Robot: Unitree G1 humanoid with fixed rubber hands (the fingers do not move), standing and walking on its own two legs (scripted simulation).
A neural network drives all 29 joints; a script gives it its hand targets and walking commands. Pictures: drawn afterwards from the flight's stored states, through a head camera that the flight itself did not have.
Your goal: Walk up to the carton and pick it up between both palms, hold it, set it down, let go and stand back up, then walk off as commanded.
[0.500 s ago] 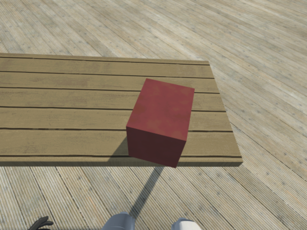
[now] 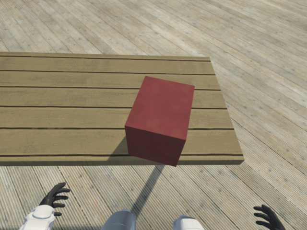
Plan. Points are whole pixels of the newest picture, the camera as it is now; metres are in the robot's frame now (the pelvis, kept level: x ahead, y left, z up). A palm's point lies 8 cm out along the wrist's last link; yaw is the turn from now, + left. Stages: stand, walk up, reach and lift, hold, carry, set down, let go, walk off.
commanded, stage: reach and lift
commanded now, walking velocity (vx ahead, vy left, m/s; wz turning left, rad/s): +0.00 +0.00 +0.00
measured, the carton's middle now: (160, 121) +0.46 -0.01 -0.05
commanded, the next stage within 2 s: none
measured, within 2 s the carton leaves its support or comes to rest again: neither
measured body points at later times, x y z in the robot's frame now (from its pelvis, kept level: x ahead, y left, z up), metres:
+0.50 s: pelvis +0.00 +0.05 +0.03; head +0.01 +0.08 +0.47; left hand +0.18 +0.26 -0.08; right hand +0.16 -0.24 -0.03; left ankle +0.07 +0.09 -0.69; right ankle +0.05 -0.15 -0.69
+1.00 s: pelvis -0.02 +0.05 +0.02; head -0.05 +0.09 +0.47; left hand +0.19 +0.24 -0.04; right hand +0.17 -0.20 -0.01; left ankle +0.07 +0.09 -0.69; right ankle +0.05 -0.15 -0.68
